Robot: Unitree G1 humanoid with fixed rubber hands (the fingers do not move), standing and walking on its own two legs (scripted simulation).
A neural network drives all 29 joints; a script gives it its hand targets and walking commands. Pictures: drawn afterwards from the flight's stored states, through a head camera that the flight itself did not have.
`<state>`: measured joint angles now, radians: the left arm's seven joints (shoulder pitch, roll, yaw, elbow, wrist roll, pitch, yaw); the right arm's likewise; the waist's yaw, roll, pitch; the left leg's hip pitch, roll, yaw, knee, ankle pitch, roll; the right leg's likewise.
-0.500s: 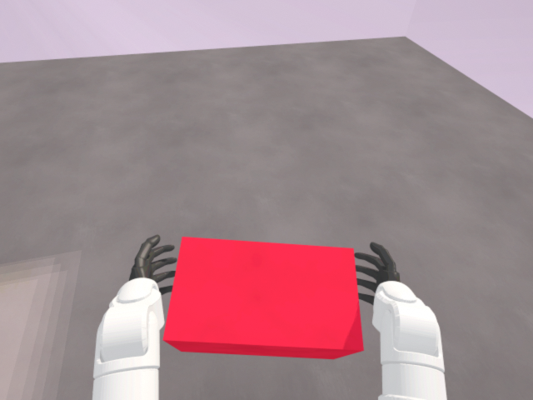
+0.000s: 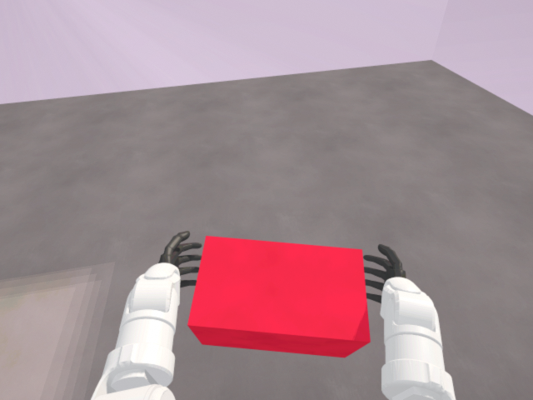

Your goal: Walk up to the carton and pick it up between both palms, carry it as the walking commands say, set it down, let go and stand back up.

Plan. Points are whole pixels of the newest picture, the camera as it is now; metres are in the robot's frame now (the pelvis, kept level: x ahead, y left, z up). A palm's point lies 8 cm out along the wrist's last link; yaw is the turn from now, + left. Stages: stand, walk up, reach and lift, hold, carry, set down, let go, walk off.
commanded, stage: set down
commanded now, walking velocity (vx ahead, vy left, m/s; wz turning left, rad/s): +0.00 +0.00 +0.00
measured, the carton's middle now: (278, 299) +0.31 -0.06 -0.05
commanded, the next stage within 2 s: none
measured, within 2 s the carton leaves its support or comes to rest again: neither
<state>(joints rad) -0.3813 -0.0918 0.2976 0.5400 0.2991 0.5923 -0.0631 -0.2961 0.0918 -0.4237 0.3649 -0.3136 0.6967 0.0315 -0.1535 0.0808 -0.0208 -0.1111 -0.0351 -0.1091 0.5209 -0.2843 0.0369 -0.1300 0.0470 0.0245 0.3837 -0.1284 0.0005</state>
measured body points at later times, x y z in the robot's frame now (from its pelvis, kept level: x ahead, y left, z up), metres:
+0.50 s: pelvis +0.03 -0.02 -0.01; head +0.11 -0.03 +0.43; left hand +0.37 +0.14 -0.06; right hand +0.30 -0.22 -0.08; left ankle +0.01 +0.11 -0.74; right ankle +0.06 -0.12 -0.74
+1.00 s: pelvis -0.02 +0.01 -0.08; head +0.16 +0.00 +0.34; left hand +0.38 +0.13 -0.15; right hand +0.32 -0.23 -0.16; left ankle +0.01 +0.11 -0.74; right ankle +0.06 -0.12 -0.74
